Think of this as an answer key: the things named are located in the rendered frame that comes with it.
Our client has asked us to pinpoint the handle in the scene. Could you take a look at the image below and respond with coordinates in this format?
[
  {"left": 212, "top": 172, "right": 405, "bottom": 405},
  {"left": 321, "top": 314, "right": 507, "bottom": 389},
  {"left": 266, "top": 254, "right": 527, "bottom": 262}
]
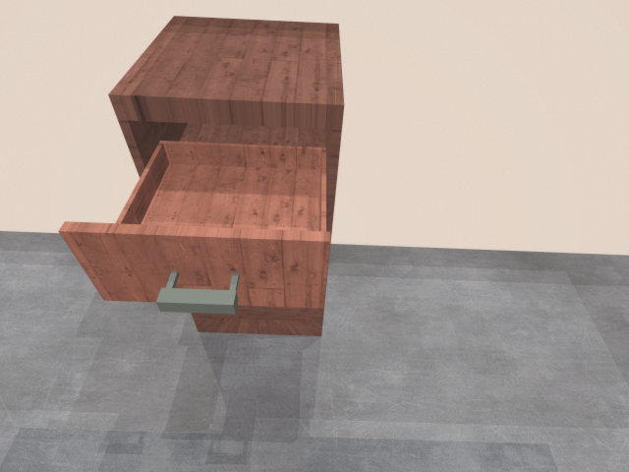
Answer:
[{"left": 156, "top": 271, "right": 240, "bottom": 315}]

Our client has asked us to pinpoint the cabinet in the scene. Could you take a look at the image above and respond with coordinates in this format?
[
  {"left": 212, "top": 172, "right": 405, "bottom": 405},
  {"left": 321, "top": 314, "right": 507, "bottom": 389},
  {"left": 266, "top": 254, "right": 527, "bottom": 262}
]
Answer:
[{"left": 108, "top": 16, "right": 344, "bottom": 336}]

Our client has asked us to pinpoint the drawer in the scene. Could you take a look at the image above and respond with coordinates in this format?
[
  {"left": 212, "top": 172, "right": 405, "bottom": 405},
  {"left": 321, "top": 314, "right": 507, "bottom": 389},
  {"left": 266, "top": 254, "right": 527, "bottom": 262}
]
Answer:
[{"left": 59, "top": 141, "right": 330, "bottom": 309}]

